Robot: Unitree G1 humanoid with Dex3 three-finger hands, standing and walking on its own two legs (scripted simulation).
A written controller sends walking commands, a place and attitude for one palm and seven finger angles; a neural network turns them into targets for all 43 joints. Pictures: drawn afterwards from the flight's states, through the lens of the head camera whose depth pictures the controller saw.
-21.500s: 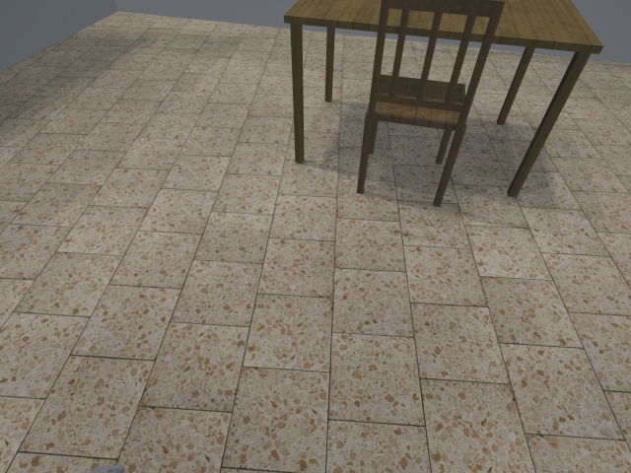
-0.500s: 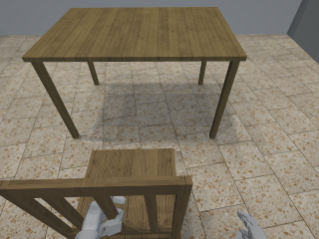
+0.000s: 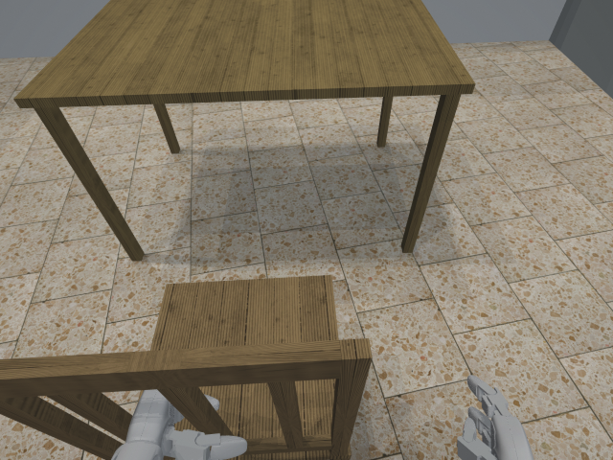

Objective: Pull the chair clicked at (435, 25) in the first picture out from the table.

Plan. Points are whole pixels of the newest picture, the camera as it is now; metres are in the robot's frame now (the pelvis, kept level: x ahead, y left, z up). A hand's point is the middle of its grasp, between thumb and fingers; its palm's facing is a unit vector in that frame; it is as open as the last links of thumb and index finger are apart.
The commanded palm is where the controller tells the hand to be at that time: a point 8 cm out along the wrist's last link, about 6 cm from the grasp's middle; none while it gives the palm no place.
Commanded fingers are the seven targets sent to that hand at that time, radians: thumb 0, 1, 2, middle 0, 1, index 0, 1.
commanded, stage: open the thumb and straighten the fingers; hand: left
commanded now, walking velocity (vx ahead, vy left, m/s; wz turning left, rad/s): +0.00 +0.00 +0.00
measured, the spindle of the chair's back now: (206, 420) +0.20 +0.15 -0.06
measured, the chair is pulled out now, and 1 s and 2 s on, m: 0.62 0.61 0.61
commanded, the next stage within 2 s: draw the fingers out of the gap in 0.38 s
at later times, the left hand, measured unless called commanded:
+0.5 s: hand (206, 415) +0.20 +0.14 -0.04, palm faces +0.01 -0.99 -0.15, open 17.4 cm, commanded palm +0.17 +0.19 -0.02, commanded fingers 0.00 -0.55 0.20 0.00 0.00 0.00 0.00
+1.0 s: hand out of the picture +0.13 +0.13 -0.04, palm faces +0.03 -0.99 -0.14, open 17.5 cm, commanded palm +0.09 +0.18 -0.02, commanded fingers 0.00 -0.55 0.20 0.00 0.00 0.00 0.00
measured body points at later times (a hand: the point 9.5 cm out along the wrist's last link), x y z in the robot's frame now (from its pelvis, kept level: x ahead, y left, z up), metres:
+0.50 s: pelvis +0.02 +0.00 -0.02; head +0.05 -0.02 +0.43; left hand +0.19 +0.20 -0.03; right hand +0.20 -0.24 -0.09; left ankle +0.03 +0.14 -0.71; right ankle -0.01 -0.14 -0.71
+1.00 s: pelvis +0.01 +0.00 -0.03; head +0.03 -0.01 +0.42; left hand +0.12 +0.19 -0.02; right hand +0.21 -0.22 -0.09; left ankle +0.03 +0.14 -0.71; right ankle -0.01 -0.14 -0.71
